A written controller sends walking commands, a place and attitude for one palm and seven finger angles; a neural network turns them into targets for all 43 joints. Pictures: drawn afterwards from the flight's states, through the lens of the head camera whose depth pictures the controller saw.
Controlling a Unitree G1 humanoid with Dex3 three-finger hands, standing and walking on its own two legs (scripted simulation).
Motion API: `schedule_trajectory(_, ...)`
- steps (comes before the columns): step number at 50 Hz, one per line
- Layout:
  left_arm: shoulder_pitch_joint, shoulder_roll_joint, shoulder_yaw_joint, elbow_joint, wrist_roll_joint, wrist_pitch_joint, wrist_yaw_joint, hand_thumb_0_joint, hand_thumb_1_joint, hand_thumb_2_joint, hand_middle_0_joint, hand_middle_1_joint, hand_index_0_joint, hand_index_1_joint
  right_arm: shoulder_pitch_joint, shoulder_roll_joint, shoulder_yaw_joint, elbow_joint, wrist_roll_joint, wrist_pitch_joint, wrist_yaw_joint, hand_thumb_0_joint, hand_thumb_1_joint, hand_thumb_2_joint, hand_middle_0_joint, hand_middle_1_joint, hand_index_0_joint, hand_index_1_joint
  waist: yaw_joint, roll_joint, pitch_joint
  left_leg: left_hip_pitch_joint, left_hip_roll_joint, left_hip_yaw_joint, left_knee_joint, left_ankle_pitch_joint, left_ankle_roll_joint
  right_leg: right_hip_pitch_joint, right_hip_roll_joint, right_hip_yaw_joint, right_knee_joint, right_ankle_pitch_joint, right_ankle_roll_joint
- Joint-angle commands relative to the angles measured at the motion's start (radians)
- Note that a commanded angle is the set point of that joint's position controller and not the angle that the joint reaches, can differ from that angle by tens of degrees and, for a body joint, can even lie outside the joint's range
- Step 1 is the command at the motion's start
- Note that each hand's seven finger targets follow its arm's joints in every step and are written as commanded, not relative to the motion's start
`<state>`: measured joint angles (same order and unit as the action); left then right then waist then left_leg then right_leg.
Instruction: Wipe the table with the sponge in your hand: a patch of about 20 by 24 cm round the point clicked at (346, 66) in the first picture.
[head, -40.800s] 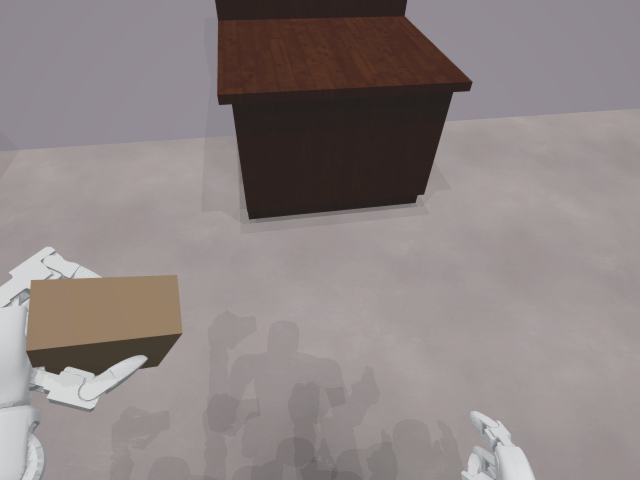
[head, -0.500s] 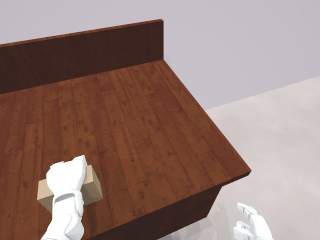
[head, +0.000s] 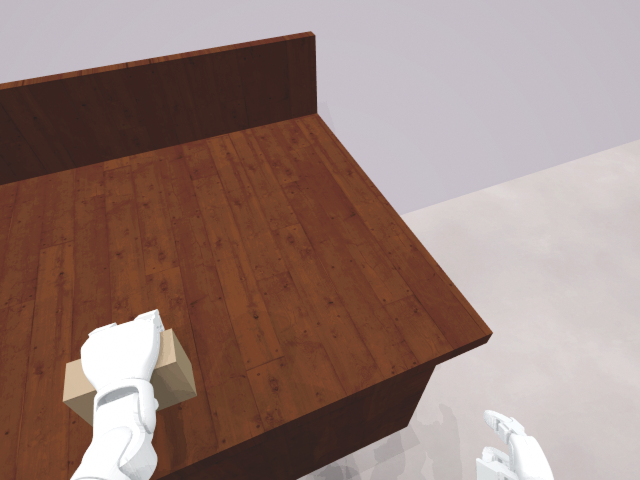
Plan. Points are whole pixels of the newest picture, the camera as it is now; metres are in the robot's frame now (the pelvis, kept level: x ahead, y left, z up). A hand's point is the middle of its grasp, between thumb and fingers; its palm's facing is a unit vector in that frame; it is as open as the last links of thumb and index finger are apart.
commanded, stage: lift the sponge slowly off the table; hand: left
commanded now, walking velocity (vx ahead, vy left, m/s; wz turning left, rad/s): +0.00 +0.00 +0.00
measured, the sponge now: (140, 386) +0.24 +0.29 -0.06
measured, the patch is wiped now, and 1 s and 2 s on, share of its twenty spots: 1.00 1.00 1.00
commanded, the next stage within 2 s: none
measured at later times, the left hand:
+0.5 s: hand (135, 374) +0.24 +0.28 -0.02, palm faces -0.08 -0.09 -0.99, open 9.7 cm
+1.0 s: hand (133, 379) +0.23 +0.27 +0.01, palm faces -0.05 -0.13 -0.99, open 9.7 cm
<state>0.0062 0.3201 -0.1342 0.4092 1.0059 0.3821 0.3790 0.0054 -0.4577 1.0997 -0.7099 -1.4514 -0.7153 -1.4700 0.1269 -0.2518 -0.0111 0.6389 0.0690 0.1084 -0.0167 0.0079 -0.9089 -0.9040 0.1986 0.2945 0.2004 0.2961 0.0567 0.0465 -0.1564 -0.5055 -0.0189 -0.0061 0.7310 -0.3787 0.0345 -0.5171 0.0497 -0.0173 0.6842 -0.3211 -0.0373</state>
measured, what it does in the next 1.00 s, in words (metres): stands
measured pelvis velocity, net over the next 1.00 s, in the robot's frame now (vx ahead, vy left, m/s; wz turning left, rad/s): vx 0.01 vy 0.01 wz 0.00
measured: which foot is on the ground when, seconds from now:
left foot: down 0.00-1.00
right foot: down 0.00-1.00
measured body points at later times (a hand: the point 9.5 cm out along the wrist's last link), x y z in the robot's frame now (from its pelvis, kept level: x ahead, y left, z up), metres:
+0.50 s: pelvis +0.00 +0.01 +0.01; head +0.00 +0.00 +0.46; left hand +0.24 +0.28 +0.04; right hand +0.22 -0.21 -0.08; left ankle -0.01 +0.10 -0.72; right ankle +0.01 -0.10 -0.72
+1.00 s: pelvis +0.01 +0.01 +0.01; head -0.01 -0.01 +0.46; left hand +0.23 +0.27 +0.06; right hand +0.24 -0.19 -0.06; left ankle -0.01 +0.10 -0.72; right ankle +0.01 -0.10 -0.72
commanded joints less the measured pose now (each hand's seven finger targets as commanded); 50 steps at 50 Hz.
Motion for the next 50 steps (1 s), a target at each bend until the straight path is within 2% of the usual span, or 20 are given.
schedule_trajectory(1,0.01,0.047,0.011,-0.004,-0.039,-0.009,-0.042,0.0,0.1,1.3,-1.2,-1.6,-1.2,-1.6,-0.142,-0.114,-0.037,-0.15,-0.001,-0.049,-0.015,0.0,-0.9,-0.9,0.2,0.3,0.2,0.3,-0.006,-0.13,-0.103,0.026,-0.017,-0.047,-0.095,0.182,0.007,0.128,0.002,0.053,-0.102,0.246,-0.04)
schedule_trajectory(3,-0.019,0.046,0.006,-0.038,-0.037,-0.013,-0.042,0.0,0.1,1.3,-1.2,-1.6,-1.2,-1.6,-0.145,-0.112,-0.038,-0.156,-0.001,-0.05,-0.014,0.0,-0.9,-0.9,0.2,0.3,0.2,0.3,-0.01,-0.125,-0.115,0.04,-0.014,-0.048,-0.098,0.193,0.007,0.129,0.002,0.051,-0.101,0.252,-0.039)
schedule_trajectory(5,-0.007,0.068,0.034,-0.067,-0.039,-0.016,-0.038,0.0,0.1,1.3,-1.2,-1.6,-1.2,-1.6,-0.162,-0.111,-0.04,-0.159,0.001,-0.052,-0.014,0.0,-0.9,-0.9,0.2,0.3,0.2,0.3,0.004,-0.11,-0.136,0.057,-0.012,-0.057,-0.105,0.209,0.008,0.14,0.005,0.054,-0.101,0.247,-0.043)
schedule_trajectory(6,-0.01,0.04,-0.003,-0.076,-0.035,-0.016,-0.039,0.0,0.1,1.3,-1.2,-1.6,-1.2,-1.6,-0.155,-0.107,-0.04,-0.16,-0.001,-0.052,-0.013,0.0,-0.9,-0.9,0.2,0.3,0.2,0.3,-0.003,-0.093,-0.135,0.072,-0.012,-0.051,-0.103,0.211,0.009,0.139,0.004,0.048,-0.101,0.247,-0.041)
schedule_trajectory(7,-0.001,0.052,0.01,-0.09,-0.036,-0.017,-0.037,0.0,0.1,1.3,-1.2,-1.6,-1.2,-1.6,-0.154,-0.106,-0.042,-0.164,-0.001,-0.053,-0.011,0.0,-0.9,-0.9,0.2,0.3,0.2,0.3,0.001,-0.096,-0.14,0.076,-0.01,-0.054,-0.106,0.218,0.008,0.143,0.005,0.045,-0.101,0.251,-0.043)
schedule_trajectory(13,-0.013,0.052,0.005,-0.129,-0.042,-0.006,-0.038,0.0,0.1,1.3,-1.2,-1.6,-1.2,-1.6,-0.171,-0.103,-0.036,-0.167,0.001,-0.056,-0.012,0.0,-0.9,-0.9,0.2,0.3,0.2,0.3,-0.001,-0.09,-0.1,0.097,-0.006,-0.06,-0.128,0.216,0.009,0.143,0.006,0.038,-0.119,0.225,-0.041)
schedule_trajectory(15,-0.041,0.097,0.054,-0.153,-0.05,-0.009,-0.035,0.0,0.1,1.3,-1.2,-1.6,-1.2,-1.6,-0.186,-0.104,-0.035,-0.163,0.002,-0.059,-0.015,0.0,-0.9,-0.9,0.2,0.3,0.2,0.3,0.008,-0.083,-0.106,0.106,-0.007,-0.063,-0.137,0.217,0.009,0.162,0.007,0.055,-0.129,0.231,-0.045)
schedule_trajectory(19,-0.033,0.089,0.031,-0.179,-0.036,-0.008,-0.04,0.0,0.1,1.3,-1.2,-1.6,-1.2,-1.6,-0.188,-0.1,-0.034,-0.165,-0.001,-0.058,-0.012,0.0,-0.9,-0.9,0.2,0.3,0.2,0.3,0.008,-0.066,-0.107,0.133,-0.005,-0.063,-0.147,0.233,0.008,0.173,0.005,0.045,-0.132,0.234,-0.044)
schedule_trajectory(20,-0.062,0.113,0.06,-0.202,-0.037,-0.012,-0.037,0.0,0.1,1.3,-1.2,-1.6,-1.2,-1.6,-0.2,-0.101,-0.034,-0.162,0.001,-0.061,-0.014,0.0,-0.9,-0.9,0.2,0.3,0.2,0.3,0.014,-0.044,-0.116,0.147,-0.003,-0.072,-0.154,0.253,0.007,0.179,0.008,0.054,-0.131,0.244,-0.051)
schedule_trajectory(21,-0.026,0.084,0.028,-0.211,-0.033,-0.011,-0.039,0.0,0.1,1.3,-1.2,-1.6,-1.2,-1.6,-0.194,-0.096,-0.034,-0.168,-0.003,-0.063,-0.011,0.0,-0.9,-0.9,0.2,0.3,0.2,0.3,0.016,-0.022,-0.12,0.159,-0.005,-0.066,-0.152,0.261,0.009,0.187,0.006,0.043,-0.129,0.25,-0.049)
schedule_trajectory(25,-0.104,0.086,0.02,-0.258,-0.027,-0.016,-0.042,0.0,0.1,1.3,-1.2,-1.6,-1.2,-1.6,-0.213,-0.095,-0.033,-0.163,-0.003,-0.068,-0.008,0.0,-0.9,-0.9,0.2,0.3,0.2,0.3,0.01,-0.023,-0.112,0.19,0.004,-0.08,-0.168,0.274,0.007,0.174,0.011,0.045,-0.137,0.233,-0.053)
schedule_trajectory(26,-0.058,0.1,0.035,-0.255,-0.023,-0.017,-0.039,0.0,0.1,1.3,-1.2,-1.6,-1.2,-1.6,-0.201,-0.095,-0.037,-0.163,-0.006,-0.069,-0.008,0.0,-0.9,-0.9,0.2,0.3,0.2,0.3,0.021,-0.021,-0.127,0.197,0.002,-0.077,-0.164,0.292,0.007,0.196,0.01,0.043,-0.133,0.254,-0.055)
schedule_trajectory(34,-0.071,0.085,0.001,-0.351,-0.007,-0.013,-0.041,0.0,0.1,1.3,-1.2,-1.6,-1.2,-1.6,-0.226,-0.088,-0.034,-0.161,-0.013,-0.072,0.002,0.0,-0.9,-0.9,0.2,0.3,0.2,0.3,0.022,-0.021,-0.142,0.247,0.009,-0.087,-0.174,0.372,0.002,0.228,0.004,0.049,-0.135,0.33,-0.056)
schedule_trajectory(35,-0.07,0.109,0.028,-0.367,-0.012,-0.011,-0.041,0.0,0.1,1.3,-1.2,-1.6,-1.2,-1.6,-0.239,-0.09,-0.033,-0.163,-0.012,-0.072,0.001,0.0,-0.9,-0.9,0.2,0.3,0.2,0.3,0.031,-0.009,-0.146,0.252,0.009,-0.093,-0.18,0.38,0.001,0.238,0.006,0.061,-0.138,0.336,-0.06)
schedule_trajectory(37,-0.087,0.089,-0.003,-0.379,-0.004,-0.003,-0.045,0.0,0.1,1.3,-1.2,-1.6,-1.2,-1.6,-0.237,-0.084,-0.03,-0.159,-0.013,-0.069,0.005,0.0,-0.9,-0.9,0.2,0.3,0.2,0.3,0.022,-0.007,-0.134,0.26,0.008,-0.088,-0.183,0.379,0.001,0.237,0.004,0.054,-0.141,0.336,-0.058)
schedule_trajectory(39,-0.074,0.105,0.012,-0.374,-0.002,0.003,-0.049,0.0,0.1,1.3,-1.2,-1.6,-1.2,-1.6,-0.244,-0.086,-0.029,-0.156,-0.015,-0.067,0.004,0.0,-0.9,-0.9,0.2,0.3,0.2,0.3,0.027,-0.02,-0.119,0.257,0.006,-0.084,-0.192,0.371,0.002,0.251,0.003,0.06,-0.153,0.343,-0.058)
schedule_trajectory(40,-0.106,0.149,0.054,-0.392,-0.005,0.003,-0.049,0.0,0.1,1.3,-1.2,-1.6,-1.2,-1.6,-0.25,-0.093,-0.028,-0.149,-0.015,-0.064,0.001,0.0,-0.9,-0.9,0.2,0.3,0.2,0.3,0.029,-0.025,-0.121,0.258,0.005,-0.091,-0.2,0.362,0.0,0.264,0.006,0.076,-0.158,0.343,-0.062)
schedule_trajectory(41,-0.09,0.123,0.03,-0.399,0.0,0.005,-0.051,0.0,0.1,1.3,-1.2,-1.6,-1.2,-1.6,-0.252,-0.086,-0.027,-0.155,-0.016,-0.063,0.001,0.0,-0.9,-0.9,0.2,0.3,0.2,0.3,0.035,-0.015,-0.128,0.262,0.002,-0.085,-0.201,0.365,0.003,0.275,0.003,0.066,-0.158,0.344,-0.06)
schedule_trajectory(45,-0.105,0.176,0.079,-0.433,0.009,0.004,-0.05,0.0,0.1,1.3,-1.2,-1.6,-1.2,-1.6,-0.273,-0.088,-0.022,-0.148,-0.02,-0.061,-0.001,0.0,-0.9,-0.9,0.2,0.3,0.2,0.3,0.047,0.011,-0.125,0.276,0.001,-0.087,-0.222,0.368,0.001,0.3,0.003,0.083,-0.173,0.35,-0.066)
schedule_trajectory(50,-0.132,0.145,0.043,-0.446,0.001,0.014,-0.07,0.0,0.1,1.3,-1.2,-1.6,-1.2,-1.6,-0.289,-0.085,-0.018,-0.142,-0.017,-0.063,-0.004,0.0,-0.9,-0.9,0.2,0.3,0.2,0.3,0.038,0.02,-0.095,0.297,0.001,-0.087,-0.245,0.343,0.004,0.3,0.004,0.086,-0.206,0.296,-0.066)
